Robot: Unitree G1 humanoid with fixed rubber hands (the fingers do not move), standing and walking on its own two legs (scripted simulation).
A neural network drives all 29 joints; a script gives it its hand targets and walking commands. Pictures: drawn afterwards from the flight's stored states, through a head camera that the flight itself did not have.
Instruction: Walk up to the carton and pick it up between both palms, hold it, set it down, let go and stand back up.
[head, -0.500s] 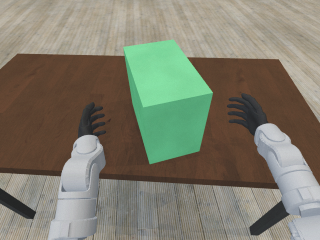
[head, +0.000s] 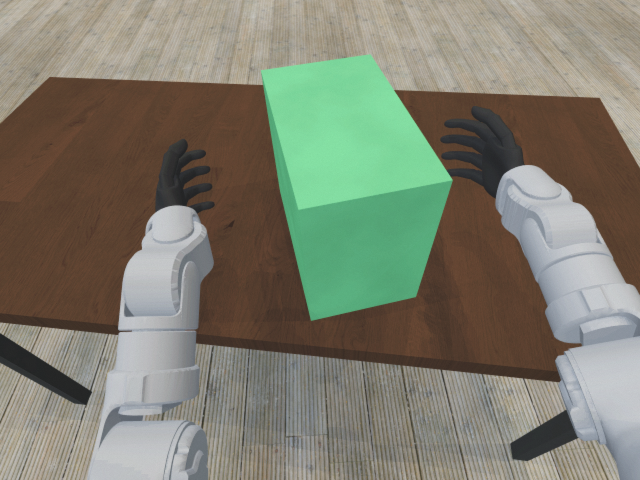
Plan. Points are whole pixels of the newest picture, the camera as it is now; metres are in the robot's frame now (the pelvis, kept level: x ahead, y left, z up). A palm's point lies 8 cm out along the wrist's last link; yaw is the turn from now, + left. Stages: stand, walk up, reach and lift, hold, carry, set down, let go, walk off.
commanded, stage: reach and lift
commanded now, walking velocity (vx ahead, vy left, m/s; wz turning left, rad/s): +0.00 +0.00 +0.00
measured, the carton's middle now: (340, 187) +0.51 +0.09 +0.06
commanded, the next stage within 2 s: none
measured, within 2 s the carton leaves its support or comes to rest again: neither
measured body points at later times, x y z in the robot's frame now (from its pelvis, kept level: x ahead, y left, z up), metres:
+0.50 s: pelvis +0.00 +0.00 +0.00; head +0.08 -0.02 +0.44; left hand +0.39 +0.26 +0.17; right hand +0.53 -0.07 +0.19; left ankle +0.00 +0.15 -0.75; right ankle +0.00 -0.11 -0.75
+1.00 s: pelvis +0.01 +0.00 +0.00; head +0.10 -0.02 +0.44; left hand +0.43 +0.25 +0.15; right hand +0.55 -0.05 +0.17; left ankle +0.00 +0.15 -0.75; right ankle +0.00 -0.11 -0.75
